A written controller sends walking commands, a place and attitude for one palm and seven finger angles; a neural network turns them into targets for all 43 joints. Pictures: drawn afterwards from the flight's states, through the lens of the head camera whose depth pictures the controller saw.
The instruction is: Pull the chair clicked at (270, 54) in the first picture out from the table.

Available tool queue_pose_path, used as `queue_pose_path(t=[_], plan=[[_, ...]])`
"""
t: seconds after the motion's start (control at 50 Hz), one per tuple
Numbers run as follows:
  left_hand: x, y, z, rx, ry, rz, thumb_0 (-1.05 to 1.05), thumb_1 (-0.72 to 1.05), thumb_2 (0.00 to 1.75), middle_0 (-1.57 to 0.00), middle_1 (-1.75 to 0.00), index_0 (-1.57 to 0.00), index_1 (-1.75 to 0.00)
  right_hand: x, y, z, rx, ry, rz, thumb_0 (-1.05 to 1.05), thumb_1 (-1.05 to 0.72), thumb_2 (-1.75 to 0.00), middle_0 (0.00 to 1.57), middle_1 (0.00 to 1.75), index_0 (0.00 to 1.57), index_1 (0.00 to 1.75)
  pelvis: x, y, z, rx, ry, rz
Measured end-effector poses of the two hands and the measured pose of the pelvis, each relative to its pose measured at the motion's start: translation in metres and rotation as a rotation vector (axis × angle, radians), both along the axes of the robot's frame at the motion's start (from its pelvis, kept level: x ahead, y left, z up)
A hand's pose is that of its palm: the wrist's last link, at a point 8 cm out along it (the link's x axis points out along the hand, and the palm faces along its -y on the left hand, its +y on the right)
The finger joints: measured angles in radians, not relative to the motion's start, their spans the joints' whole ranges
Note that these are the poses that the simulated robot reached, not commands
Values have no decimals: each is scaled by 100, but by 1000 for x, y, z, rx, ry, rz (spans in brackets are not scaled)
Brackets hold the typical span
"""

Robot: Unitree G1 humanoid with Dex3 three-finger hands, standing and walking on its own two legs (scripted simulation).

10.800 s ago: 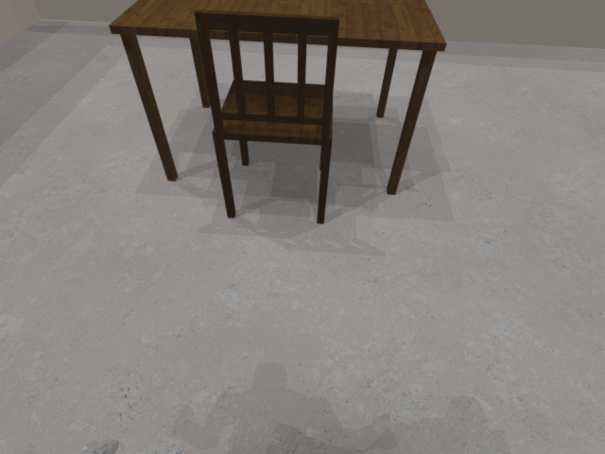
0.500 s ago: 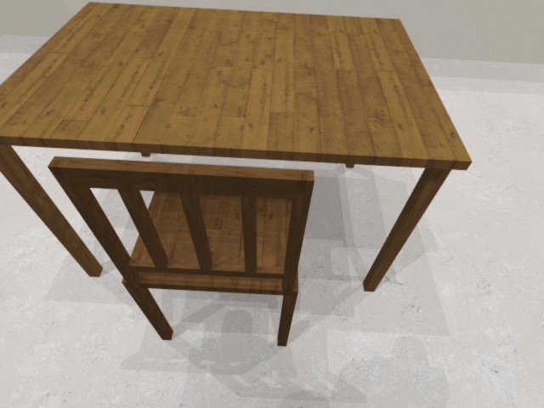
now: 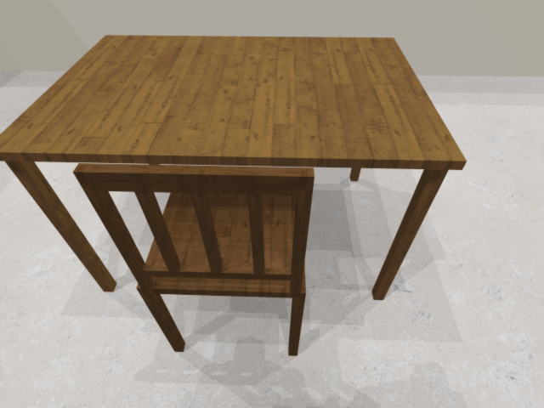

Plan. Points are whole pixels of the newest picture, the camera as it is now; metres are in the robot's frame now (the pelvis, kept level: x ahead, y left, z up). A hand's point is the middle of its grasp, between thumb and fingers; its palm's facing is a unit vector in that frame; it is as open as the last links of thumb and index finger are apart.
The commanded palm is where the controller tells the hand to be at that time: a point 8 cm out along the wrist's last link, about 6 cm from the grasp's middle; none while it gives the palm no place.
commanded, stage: come to a stop and stand still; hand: left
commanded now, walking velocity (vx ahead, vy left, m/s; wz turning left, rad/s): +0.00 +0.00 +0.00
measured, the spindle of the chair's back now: (208, 234) +0.47 +0.17 -0.08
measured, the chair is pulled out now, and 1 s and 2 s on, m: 0.00 0.00 0.00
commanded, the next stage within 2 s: look again from close up in 0.20 s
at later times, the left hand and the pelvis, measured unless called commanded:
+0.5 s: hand out of the picture +0.00 +0.16 -0.17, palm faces +0.01 -0.98 -0.20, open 7.4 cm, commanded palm none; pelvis +0.01 -0.01 +0.01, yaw +0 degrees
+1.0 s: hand out of the picture +0.02 +0.15 -0.17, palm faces +0.02 -0.98 -0.20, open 7.3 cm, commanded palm none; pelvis +0.02 -0.02 +0.01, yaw +1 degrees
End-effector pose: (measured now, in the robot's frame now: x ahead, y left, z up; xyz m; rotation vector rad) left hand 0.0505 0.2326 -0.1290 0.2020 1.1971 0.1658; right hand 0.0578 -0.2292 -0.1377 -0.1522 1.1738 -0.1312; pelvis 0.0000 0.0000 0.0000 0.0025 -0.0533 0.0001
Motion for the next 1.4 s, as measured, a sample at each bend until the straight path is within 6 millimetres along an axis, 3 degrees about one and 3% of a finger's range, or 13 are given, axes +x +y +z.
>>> queue_pose_path(t=[0.16,0.3,0.4,0.58,0.8,1.18,1.22,1.28,1.34,1.4], plan=[[-25,-3,2,-13,59,-12,0,90,90,-20,-30,-20,-30,-29,-2,1,10,60,6,1,-92,-90,20,30,20,30,-9,-1,4,7,30,-5],[-51,-7,-2,-21,152,16,0,90,90,-20,-30,-20,-30,-60,-4,-2,14,184,-7,1,-91,-90,20,30,20,30,-3,-5,5,7,43,0],[-58,-14,-4,-32,196,31,0,90,90,-19,-30,-20,-30,-70,-2,-3,20,240,-14,1,-91,-90,20,30,20,30,4,-8,6,5,41,5],[-44,-29,-9,-55,187,33,1,91,90,-20,-30,-20,-30,-56,2,-4,30,236,-17,1,-91,-90,20,30,20,30,13,-13,7,2,33,8],[-31,-28,-8,-45,157,35,1,92,90,-20,-30,-20,-30,-37,-5,-1,13,198,-14,1,-92,-90,20,30,20,30,20,-16,8,1,28,8],[-42,-34,-9,-58,181,45,0,91,90,-19,-30,-20,-30,-46,-1,0,25,225,-14,1,-91,-90,20,30,20,30,19,-17,9,-5,36,14],[-22,-21,7,-43,48,144,2,93,90,-20,-30,-21,-30,-41,-6,4,-9,148,-15,2,-92,-90,20,30,20,30,16,-17,7,-4,33,15],[38,-4,57,15,-357,148,4,93,89,-20,-30,-20,-30,-15,-20,14,-52,-70,-6,3,-93,-90,20,30,20,30,11,-18,2,4,49,38],[97,-6,102,-1,-726,89,3,89,88,-19,-29,-19,-29,22,-35,22,-84,-275,41,3,-92,-90,20,30,20,30,2,-17,-7,-2,94,65],[133,-23,124,-106,-1044,-2,2,83,86,-18,-29,-19,-28,62,-47,33,-113,-457,83,2,-92,-90,20,30,20,30,-8,-21,-24,2,170,50]])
